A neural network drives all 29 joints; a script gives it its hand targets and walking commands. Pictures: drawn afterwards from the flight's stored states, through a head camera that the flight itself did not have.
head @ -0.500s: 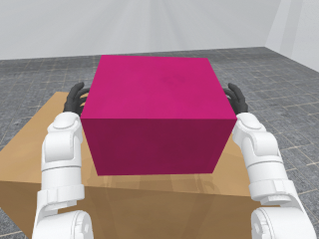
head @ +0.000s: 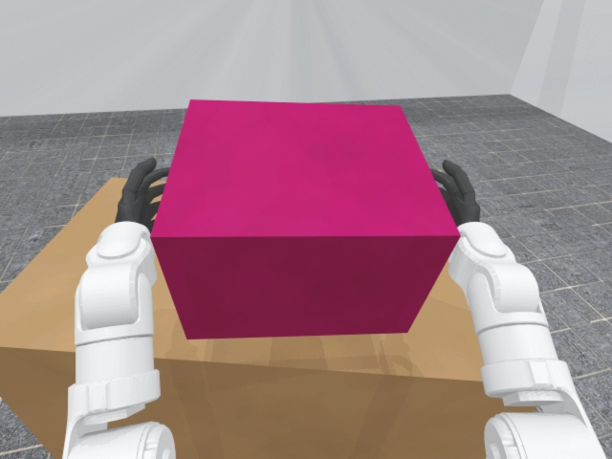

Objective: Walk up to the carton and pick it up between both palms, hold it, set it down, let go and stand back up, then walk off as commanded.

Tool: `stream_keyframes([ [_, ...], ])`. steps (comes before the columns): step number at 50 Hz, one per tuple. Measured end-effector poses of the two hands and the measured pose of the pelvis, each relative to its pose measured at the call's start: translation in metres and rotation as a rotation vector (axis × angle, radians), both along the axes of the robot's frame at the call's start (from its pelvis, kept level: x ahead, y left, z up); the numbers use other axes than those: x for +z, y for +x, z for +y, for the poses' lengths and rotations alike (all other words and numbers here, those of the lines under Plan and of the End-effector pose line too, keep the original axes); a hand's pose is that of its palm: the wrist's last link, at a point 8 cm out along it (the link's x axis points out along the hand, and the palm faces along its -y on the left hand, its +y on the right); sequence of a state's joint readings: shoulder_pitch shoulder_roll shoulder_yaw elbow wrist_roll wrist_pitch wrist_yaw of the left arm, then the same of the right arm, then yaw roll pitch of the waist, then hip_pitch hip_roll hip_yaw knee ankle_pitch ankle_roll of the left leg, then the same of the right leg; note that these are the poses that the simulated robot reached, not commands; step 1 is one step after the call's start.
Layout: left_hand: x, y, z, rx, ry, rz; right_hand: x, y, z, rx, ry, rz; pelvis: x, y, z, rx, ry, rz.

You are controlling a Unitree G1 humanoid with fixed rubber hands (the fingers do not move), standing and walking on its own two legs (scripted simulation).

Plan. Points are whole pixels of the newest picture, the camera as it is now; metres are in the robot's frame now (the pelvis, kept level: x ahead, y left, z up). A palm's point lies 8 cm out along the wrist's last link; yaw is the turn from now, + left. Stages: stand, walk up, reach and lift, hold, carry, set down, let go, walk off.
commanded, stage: set down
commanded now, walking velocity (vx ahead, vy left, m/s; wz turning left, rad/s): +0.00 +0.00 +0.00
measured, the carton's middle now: (299, 216) +0.41 +0.01 +0.18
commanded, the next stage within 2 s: none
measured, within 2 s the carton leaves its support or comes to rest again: neither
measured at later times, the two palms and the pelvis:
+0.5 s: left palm (130, 242) +0.36 +0.23 +0.16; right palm (418, 232) +0.40 -0.16 +0.16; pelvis +0.02 -0.01 +0.00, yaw +2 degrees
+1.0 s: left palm (140, 239) +0.37 +0.22 +0.16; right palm (420, 234) +0.41 -0.17 +0.15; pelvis +0.02 +0.00 +0.00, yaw +1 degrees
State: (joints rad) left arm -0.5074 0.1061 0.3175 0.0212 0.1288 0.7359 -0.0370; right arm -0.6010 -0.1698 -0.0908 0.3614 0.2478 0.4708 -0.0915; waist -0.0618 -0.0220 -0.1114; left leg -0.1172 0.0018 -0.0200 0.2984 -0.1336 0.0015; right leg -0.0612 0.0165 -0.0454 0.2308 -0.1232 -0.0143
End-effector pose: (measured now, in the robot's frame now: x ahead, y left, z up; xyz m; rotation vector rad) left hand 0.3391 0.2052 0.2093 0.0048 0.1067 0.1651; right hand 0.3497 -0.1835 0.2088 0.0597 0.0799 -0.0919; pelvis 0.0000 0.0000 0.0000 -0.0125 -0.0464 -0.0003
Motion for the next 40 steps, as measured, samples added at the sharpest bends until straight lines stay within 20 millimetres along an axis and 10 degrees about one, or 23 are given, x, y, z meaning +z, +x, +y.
stream_keyframes([
  [14,0.012,0.013,0.013,0.026,0.013,-0.061,0.001,0.022,0.014,0.020,-0.030,-0.070,0.000,0.004,0.000,-0.002,0.010,-0.016],
  [22,-0.028,0.020,0.028,0.057,0.037,0.024,-0.036,0.044,0.029,0.064,-0.083,0.003,0.000,0.017,-0.004,0.033,0.011,-0.040],
  [30,-0.060,0.028,0.014,0.050,0.013,0.010,-0.060,0.047,0.015,0.048,-0.099,-0.016,-0.001,0.030,-0.007,0.040,0.004,-0.009],
  [40,-0.041,0.042,-0.006,0.020,0.042,-0.001,-0.057,0.048,-0.006,0.016,-0.075,-0.027,-0.001,0.033,-0.006,0.016,0.006,0.002],
])
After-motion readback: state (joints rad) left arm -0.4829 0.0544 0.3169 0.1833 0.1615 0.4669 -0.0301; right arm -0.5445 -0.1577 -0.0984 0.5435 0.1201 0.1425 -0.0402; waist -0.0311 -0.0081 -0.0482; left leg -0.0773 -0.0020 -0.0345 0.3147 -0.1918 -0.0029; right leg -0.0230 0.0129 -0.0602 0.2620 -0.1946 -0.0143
